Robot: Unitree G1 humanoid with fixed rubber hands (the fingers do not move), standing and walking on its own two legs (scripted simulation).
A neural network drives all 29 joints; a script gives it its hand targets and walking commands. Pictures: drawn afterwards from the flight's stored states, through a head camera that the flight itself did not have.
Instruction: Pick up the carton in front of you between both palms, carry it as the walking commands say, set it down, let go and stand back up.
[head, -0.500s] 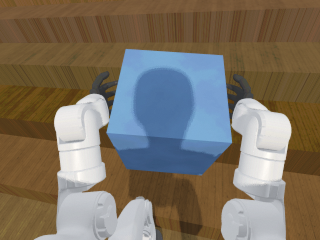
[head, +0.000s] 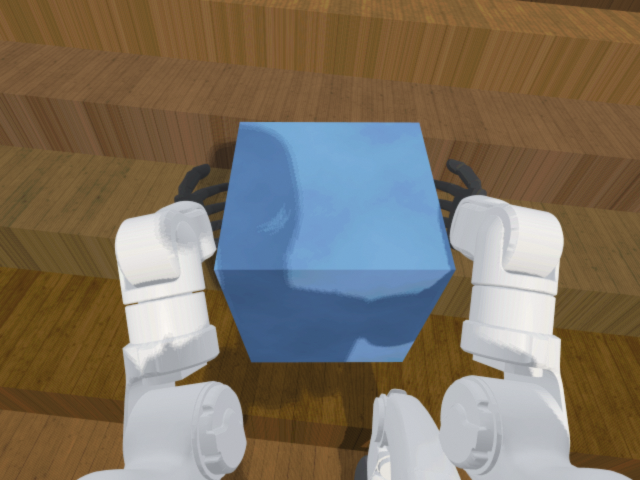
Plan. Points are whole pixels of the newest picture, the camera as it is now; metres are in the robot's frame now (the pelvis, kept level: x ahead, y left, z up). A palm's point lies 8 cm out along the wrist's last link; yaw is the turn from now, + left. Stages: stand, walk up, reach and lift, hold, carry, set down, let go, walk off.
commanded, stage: carry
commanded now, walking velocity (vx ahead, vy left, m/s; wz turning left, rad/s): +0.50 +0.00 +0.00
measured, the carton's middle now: (328, 252) +0.38 +0.00 +0.09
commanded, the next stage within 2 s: none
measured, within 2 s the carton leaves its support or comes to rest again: neither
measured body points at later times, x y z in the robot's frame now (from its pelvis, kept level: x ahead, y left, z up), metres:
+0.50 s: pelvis +0.28 +0.00 +0.17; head +0.25 -0.05 +0.62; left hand +0.63 +0.16 +0.39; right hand +0.65 -0.14 +0.36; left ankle +0.40 +0.13 -0.28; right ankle +0.18 -0.14 -0.58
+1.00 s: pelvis +0.55 +0.06 +0.34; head +0.56 +0.10 +0.79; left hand +0.92 +0.22 +0.49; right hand +0.92 -0.09 +0.51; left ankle +0.52 +0.13 -0.40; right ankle +0.63 -0.05 -0.07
